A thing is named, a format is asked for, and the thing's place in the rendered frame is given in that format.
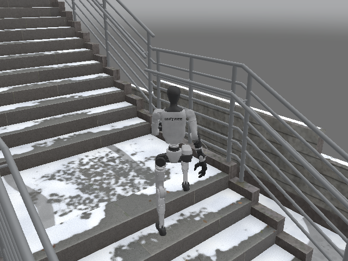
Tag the stairs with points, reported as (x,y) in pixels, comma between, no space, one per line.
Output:
(55,100)
(212,223)

